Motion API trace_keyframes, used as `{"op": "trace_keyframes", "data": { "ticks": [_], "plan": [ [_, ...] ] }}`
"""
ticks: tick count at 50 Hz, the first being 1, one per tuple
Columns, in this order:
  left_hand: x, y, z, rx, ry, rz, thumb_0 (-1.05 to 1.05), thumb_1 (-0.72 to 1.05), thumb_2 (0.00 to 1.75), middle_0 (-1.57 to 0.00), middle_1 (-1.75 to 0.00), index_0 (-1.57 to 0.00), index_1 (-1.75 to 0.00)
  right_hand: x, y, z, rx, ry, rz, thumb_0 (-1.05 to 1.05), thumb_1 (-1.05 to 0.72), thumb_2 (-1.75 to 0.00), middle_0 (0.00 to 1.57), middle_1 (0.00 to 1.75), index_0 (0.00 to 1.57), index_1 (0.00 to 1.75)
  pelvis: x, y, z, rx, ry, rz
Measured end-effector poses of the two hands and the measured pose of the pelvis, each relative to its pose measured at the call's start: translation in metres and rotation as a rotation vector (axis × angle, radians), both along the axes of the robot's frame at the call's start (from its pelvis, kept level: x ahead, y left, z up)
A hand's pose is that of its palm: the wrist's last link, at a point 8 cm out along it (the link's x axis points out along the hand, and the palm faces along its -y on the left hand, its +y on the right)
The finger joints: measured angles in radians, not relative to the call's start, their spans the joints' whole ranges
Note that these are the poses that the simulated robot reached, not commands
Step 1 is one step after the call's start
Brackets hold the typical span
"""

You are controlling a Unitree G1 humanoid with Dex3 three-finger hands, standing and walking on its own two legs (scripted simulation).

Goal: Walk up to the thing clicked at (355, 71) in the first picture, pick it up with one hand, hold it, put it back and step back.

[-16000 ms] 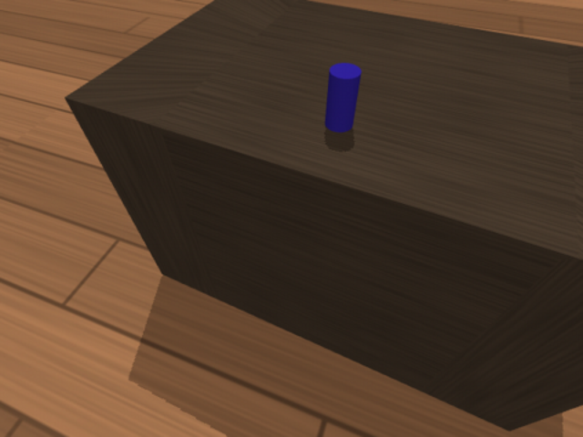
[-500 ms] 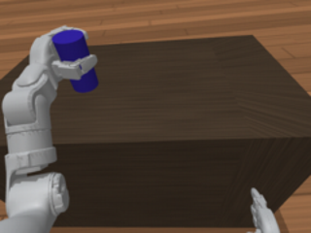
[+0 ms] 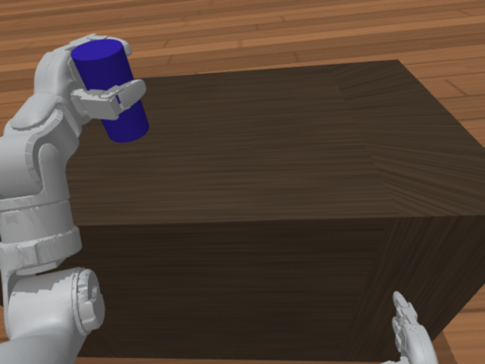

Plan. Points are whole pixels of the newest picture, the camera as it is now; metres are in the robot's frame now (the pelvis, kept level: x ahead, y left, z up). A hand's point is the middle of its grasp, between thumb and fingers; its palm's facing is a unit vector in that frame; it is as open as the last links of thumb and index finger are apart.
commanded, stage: hold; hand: left
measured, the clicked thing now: (114, 94) +0.36 +0.18 +0.32
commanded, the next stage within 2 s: none
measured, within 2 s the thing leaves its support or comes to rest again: neither
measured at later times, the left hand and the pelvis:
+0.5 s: hand (107, 74) +0.34 +0.17 +0.35, palm faces +0.06 -1.00 -0.01, open 8.6 cm; pelvis +0.00 +0.00 +0.00, yaw +0 degrees
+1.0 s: hand (108, 79) +0.35 +0.17 +0.34, palm faces +0.10 -1.00 -0.01, open 8.6 cm; pelvis +0.00 +0.00 +0.00, yaw +0 degrees
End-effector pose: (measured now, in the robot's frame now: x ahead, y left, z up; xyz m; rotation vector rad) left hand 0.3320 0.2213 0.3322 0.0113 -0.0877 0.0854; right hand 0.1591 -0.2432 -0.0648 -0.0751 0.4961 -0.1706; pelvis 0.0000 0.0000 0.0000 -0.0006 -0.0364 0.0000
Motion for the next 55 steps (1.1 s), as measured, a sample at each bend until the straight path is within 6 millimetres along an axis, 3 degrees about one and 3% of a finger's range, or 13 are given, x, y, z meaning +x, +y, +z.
{"op": "trace_keyframes", "data": {
  "ticks": [13,25,36,46,55],
  "plan": [
    [-0.006,-0.002,0.002,0.009,0.006,-0.022,-0.01,-0.28,1.18,-0.81,-1.16,-0.81,-1.15,0.005,0.006,0.003,0.011,-0.022,0.017,-0.02,0.53,-0.06,0.05,0.05,0.05,0.05,0.002,0.002,-0.001,-0.002,-0.002,-0.001],
    [-0.014,-0.002,0.017,0.000,-0.029,-0.023,-0.01,-0.27,1.18,-0.81,-1.16,-0.81,-1.14,0.004,0.005,-0.002,0.024,-0.012,0.007,-0.02,0.53,-0.06,0.05,0.05,0.05,0.05,0.003,0.003,-0.001,-0.001,-0.002,-0.001],
    [-0.015,-0.013,-0.001,0.010,0.023,-0.049,-0.01,-0.27,1.18,-0.80,-1.17,-0.81,-1.15,0.007,0.008,-0.001,0.032,-0.022,0.020,-0.02,0.53,-0.06,0.05,0.05,0.05,0.05,0.001,0.002,-0.002,-0.001,0.000,-0.001],
    [-0.013,-0.003,0.012,-0.008,-0.011,0.003,-0.01,-0.27,1.18,-0.80,-1.17,-0.80,-1.16,0.003,0.000,-0.003,0.019,-0.009,-0.013,-0.02,0.53,-0.06,0.05,0.05,0.05,0.05,0.001,0.001,-0.003,0.001,0.001,-0.001],
    [-0.015,-0.002,0.007,0.022,0.009,-0.017,-0.01,-0.27,1.18,-0.80,-1.17,-0.80,-1.15,0.003,0.001,-0.003,0.017,-0.013,0.003,-0.02,0.53,-0.06,0.05,0.05,0.05,0.05,0.000,0.001,-0.003,0.000,0.000,0.000]
  ]
}}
